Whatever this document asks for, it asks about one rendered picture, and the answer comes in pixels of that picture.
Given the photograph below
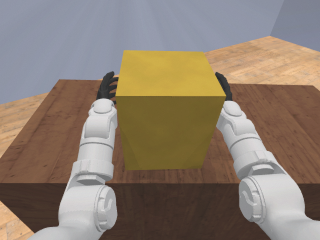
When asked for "pedestal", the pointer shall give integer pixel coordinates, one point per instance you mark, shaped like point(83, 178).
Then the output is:
point(162, 204)

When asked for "right robot forearm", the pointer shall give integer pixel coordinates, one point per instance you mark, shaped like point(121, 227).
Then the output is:
point(245, 146)

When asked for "left robot forearm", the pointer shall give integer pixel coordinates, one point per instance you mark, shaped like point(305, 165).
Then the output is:
point(94, 162)

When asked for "left robot hand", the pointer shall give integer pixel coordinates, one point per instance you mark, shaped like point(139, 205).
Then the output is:
point(103, 91)

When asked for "carton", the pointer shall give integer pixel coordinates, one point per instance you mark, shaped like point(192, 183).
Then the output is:
point(168, 105)

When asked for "right robot hand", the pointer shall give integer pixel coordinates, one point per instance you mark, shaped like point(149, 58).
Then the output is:
point(225, 86)

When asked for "robot left upper arm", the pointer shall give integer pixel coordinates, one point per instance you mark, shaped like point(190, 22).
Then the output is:
point(86, 212)

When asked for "robot right upper arm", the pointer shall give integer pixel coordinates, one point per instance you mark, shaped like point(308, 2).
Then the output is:
point(274, 202)

